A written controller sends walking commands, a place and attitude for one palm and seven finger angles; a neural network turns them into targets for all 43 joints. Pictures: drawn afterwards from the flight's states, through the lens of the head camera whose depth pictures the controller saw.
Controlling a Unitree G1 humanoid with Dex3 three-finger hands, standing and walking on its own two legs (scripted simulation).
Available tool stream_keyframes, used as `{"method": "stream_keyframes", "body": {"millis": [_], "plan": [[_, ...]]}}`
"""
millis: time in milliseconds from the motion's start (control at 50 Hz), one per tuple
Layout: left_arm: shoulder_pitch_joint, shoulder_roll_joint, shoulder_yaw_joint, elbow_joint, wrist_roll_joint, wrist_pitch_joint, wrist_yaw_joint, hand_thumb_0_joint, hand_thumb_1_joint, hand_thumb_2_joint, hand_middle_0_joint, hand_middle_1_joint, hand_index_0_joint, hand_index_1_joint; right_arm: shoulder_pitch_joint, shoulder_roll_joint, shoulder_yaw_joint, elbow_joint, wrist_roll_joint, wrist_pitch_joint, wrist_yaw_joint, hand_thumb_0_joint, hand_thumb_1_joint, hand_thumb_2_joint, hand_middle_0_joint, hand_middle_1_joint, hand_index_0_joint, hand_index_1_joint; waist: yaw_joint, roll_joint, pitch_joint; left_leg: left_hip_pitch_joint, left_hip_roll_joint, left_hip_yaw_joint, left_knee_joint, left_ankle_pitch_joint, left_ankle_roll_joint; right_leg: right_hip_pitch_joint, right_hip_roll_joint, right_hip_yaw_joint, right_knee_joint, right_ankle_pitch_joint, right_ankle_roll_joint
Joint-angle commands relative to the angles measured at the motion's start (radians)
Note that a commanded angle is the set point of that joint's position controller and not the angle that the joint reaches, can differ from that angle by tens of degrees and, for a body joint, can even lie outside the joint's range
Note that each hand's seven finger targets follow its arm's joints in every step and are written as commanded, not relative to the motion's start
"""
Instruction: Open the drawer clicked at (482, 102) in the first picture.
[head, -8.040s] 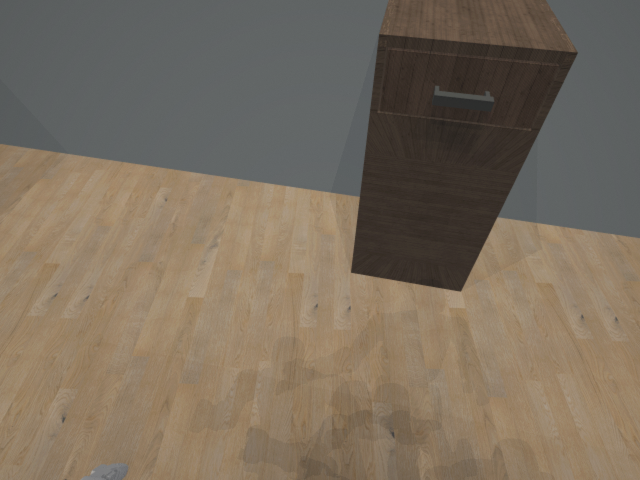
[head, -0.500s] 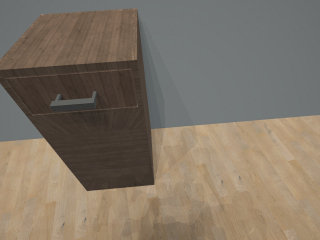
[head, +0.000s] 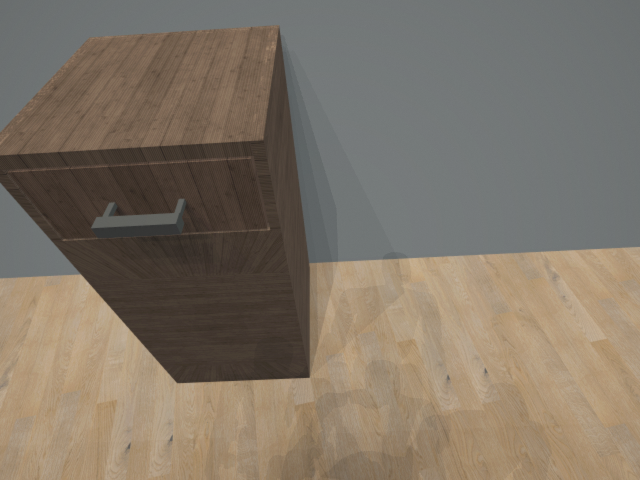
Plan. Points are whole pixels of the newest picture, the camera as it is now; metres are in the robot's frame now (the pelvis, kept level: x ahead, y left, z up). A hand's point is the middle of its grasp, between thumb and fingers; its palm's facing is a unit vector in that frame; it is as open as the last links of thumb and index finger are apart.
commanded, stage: come to a stop and stand still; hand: left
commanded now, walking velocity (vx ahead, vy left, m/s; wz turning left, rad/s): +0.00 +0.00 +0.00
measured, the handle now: (142, 215) +0.50 +0.32 +0.03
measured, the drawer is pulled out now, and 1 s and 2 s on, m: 0.00 0.00 0.00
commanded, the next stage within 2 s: look again from close up in 0.62 s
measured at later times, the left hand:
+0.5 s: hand out of the picture +0.01 +0.18 -0.17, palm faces +0.04 -0.98 -0.20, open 7.3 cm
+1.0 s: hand out of the picture +0.02 +0.18 -0.17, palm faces +0.03 -0.98 -0.21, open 7.3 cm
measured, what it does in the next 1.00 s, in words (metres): stands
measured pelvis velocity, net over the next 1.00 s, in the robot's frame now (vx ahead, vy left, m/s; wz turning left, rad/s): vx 0.03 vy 0.01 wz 0.00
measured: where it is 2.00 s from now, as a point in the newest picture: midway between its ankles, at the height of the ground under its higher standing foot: outside the picture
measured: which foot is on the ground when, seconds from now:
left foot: down 0.00-1.00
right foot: down 0.00-1.00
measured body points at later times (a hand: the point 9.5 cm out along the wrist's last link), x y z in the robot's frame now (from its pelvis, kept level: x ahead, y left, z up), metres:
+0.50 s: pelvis +0.03 +0.01 +0.00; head +0.04 +0.00 +0.45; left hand +0.01 +0.23 -0.15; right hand +0.06 -0.22 -0.16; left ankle +0.02 +0.17 -0.73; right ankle -0.04 -0.10 -0.73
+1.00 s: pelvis +0.03 +0.01 +0.01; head +0.04 +0.00 +0.46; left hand +0.02 +0.23 -0.15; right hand +0.02 -0.20 -0.16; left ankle +0.02 +0.17 -0.73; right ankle -0.04 -0.10 -0.73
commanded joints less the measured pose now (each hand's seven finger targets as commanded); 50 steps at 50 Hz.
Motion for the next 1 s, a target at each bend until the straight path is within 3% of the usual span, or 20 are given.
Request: {"method": "stream_keyframes", "body": {"millis": [0,60,240,300,700,980], "plan": [[0.062,0.130,0.025,-0.018,-0.001,-0.022,0.003,0.000,0.900,0.900,-0.200,-0.300,-0.200,-0.300,0.036,-0.076,-0.015,-0.017,0.002,-0.011,-0.006,0.000,-0.900,-0.900,0.200,0.300,0.200,0.300,0.006,-0.093,0.016,0.103,-0.003,-0.008,-0.039,0.148,0.066,-0.095,-0.075,0.077,-0.168,0.294,-0.024],[0.076,0.126,0.026,-0.008,0.000,-0.023,0.004,0.000,0.900,0.900,-0.200,-0.300,-0.200,-0.300,0.020,-0.079,-0.014,-0.009,0.003,-0.013,-0.008,0.000,-0.900,-0.900,0.200,0.300,0.200,0.300,0.009,-0.067,0.019,0.113,0.002,-0.009,-0.045,0.175,0.067,-0.084,-0.070,0.072,-0.164,0.322,-0.022],[0.113,0.122,0.023,0.017,0.003,-0.026,0.006,0.000,0.900,0.900,-0.200,-0.300,-0.200,-0.300,-0.026,-0.082,-0.014,-0.006,0.006,-0.014,-0.014,0.000,-0.900,-0.900,0.200,0.300,0.200,0.300,0.013,-0.079,0.003,0.142,0.007,-0.005,-0.043,0.214,0.068,-0.042,-0.074,0.061,-0.170,0.435,-0.015],[0.121,0.122,0.025,0.019,0.002,-0.026,0.007,0.000,0.900,0.900,-0.200,-0.300,-0.200,-0.300,-0.036,-0.088,-0.015,-0.006,0.005,-0.016,-0.016,0.000,-0.900,-0.900,0.200,0.300,0.200,0.300,0.018,-0.052,-0.002,0.155,0.009,-0.004,-0.038,0.257,0.069,-0.035,-0.076,0.053,-0.161,0.471,-0.014],[0.101,0.123,0.024,0.014,0.000,-0.018,0.008,0.000,0.900,0.900,-0.200,-0.300,-0.200,-0.300,-0.005,-0.084,-0.009,0.024,0.004,-0.017,-0.014,0.000,-0.900,-0.900,0.200,0.300,0.200,0.300,0.026,-0.067,0.031,0.136,0.012,-0.017,-0.097,0.221,0.074,-0.021,-0.074,0.028,-0.188,0.336,-0.006],[0.127,0.104,0.023,0.020,-0.001,-0.021,0.012,0.000,0.900,0.900,-0.200,-0.300,-0.200,-0.300,0.017,-0.062,-0.010,0.038,0.004,-0.019,-0.015,0.000,-0.900,-0.900,0.200,0.300,0.200,0.300,0.029,-0.067,0.041,0.138,0.009,-0.018,-0.100,0.212,0.075,-0.028,-0.075,0.033,-0.202,0.335,-0.007]]}}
